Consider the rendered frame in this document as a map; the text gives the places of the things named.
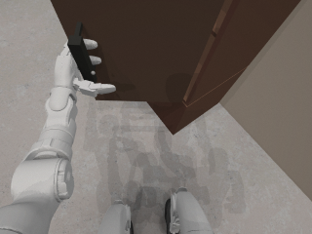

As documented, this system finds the left robot forearm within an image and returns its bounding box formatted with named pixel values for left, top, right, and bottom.
left=11, top=87, right=78, bottom=201

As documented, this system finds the left robot hand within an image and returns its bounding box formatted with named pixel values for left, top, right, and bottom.
left=54, top=39, right=116, bottom=98

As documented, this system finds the cupboard door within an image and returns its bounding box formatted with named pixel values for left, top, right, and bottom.
left=51, top=0, right=225, bottom=103

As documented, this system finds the robot shin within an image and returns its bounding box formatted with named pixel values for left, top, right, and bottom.
left=170, top=187, right=187, bottom=233
left=113, top=200, right=131, bottom=234

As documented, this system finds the handle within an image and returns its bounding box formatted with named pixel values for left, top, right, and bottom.
left=67, top=21, right=98, bottom=84

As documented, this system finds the robot right shin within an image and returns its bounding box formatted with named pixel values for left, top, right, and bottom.
left=170, top=187, right=187, bottom=233

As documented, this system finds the robot left shin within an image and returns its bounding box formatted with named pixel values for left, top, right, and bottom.
left=113, top=200, right=131, bottom=234

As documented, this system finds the left robot upper arm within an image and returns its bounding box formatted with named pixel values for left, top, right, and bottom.
left=0, top=158, right=75, bottom=234

